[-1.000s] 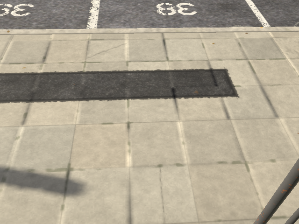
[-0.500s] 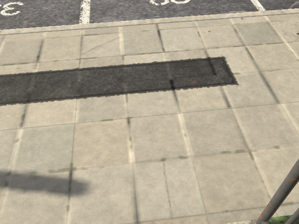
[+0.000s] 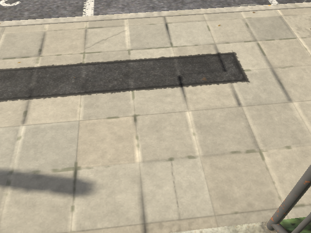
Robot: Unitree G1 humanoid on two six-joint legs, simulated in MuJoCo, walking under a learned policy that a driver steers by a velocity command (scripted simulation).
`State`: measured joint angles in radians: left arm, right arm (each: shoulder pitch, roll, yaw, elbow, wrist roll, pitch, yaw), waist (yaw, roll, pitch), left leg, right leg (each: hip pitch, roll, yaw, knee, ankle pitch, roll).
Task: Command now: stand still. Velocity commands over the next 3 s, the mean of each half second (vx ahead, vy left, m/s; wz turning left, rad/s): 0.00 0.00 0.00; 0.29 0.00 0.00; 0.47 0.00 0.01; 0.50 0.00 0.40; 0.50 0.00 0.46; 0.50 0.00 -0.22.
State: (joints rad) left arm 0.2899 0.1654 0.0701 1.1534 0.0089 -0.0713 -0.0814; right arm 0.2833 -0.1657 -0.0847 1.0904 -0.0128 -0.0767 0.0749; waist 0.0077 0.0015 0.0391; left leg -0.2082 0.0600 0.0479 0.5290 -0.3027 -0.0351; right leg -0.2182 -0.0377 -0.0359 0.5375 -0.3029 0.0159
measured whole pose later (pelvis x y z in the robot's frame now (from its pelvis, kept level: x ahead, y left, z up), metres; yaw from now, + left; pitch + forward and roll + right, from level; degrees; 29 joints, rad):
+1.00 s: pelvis +0.14 -0.03 -0.09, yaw +2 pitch +1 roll +3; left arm 0.14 0.13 0.03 0.88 0.11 -0.09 -0.05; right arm 0.70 -0.06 0.03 1.15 -0.12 -0.13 -0.02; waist -0.14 -0.02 -0.02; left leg -0.24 0.04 0.00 1.06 -0.84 -0.03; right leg -0.62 -0.09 -0.03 0.74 0.37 -0.04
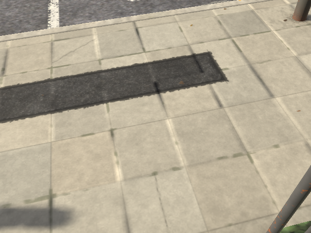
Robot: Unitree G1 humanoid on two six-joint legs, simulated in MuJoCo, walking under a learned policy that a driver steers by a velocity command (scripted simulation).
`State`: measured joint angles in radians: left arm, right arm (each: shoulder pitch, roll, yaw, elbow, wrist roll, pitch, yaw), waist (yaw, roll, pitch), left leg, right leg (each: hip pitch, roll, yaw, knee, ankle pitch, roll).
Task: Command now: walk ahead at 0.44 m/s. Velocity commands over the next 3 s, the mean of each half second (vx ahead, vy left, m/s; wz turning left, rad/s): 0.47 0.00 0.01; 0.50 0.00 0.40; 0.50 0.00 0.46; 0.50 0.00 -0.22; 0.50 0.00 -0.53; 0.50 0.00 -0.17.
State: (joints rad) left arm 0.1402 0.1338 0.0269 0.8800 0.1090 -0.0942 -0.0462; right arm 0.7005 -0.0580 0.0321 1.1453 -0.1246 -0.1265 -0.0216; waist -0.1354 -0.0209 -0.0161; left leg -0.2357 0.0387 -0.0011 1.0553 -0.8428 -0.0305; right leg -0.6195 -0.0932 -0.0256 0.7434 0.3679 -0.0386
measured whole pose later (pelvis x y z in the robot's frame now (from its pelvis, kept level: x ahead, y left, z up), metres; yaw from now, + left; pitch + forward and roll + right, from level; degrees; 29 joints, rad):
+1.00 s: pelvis +0.58 -0.08 -0.46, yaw +12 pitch +1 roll +7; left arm 0.08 0.22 0.00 0.82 -0.03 -0.09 -0.04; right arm 0.50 -0.14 -0.01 1.04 0.02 -0.09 -0.02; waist -0.13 -0.11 -0.03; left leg -0.31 -0.24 -0.06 1.51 -0.91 0.10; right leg -0.33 -0.11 0.10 0.30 0.25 -0.02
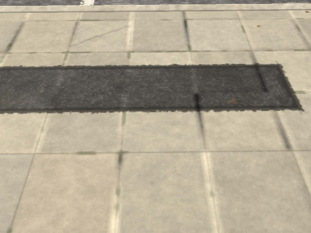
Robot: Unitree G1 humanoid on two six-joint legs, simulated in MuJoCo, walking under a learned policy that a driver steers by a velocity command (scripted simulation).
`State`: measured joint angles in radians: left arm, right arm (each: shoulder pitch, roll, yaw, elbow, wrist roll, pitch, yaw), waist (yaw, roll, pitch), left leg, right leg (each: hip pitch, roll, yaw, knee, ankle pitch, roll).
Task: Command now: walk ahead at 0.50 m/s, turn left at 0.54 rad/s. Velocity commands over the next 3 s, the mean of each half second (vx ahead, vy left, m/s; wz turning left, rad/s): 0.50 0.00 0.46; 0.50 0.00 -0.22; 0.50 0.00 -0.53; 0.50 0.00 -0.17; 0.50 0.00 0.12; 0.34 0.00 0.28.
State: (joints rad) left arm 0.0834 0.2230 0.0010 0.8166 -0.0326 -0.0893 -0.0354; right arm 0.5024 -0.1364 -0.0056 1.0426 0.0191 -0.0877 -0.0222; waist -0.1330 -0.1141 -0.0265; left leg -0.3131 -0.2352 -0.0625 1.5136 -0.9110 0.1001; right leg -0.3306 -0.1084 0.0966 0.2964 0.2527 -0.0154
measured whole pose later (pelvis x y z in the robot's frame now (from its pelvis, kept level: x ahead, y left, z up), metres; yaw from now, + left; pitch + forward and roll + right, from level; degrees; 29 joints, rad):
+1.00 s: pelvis +0.57 +0.08 -0.05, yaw +5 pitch +4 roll +0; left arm 0.05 0.24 0.07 0.78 -0.02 -0.07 -0.05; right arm 0.28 -0.24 -0.07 0.94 0.00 -0.08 -0.02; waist -0.03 -0.01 0.03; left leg -0.13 0.01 0.07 0.89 -0.47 0.00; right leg -0.54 0.06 -0.04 0.60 -0.12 -0.12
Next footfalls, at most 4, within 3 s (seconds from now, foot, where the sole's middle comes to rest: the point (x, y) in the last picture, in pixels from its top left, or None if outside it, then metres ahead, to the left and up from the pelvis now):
0.44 left None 0.37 0.16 -0.80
0.96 right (138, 195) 0.73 0.02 -0.80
1.42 left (97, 155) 0.98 0.21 -0.80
1.92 right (151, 125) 1.15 -0.10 -0.80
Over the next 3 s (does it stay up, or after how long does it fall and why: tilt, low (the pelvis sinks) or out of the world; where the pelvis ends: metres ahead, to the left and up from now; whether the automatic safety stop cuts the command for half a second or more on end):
stays up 1.56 -0.04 -0.04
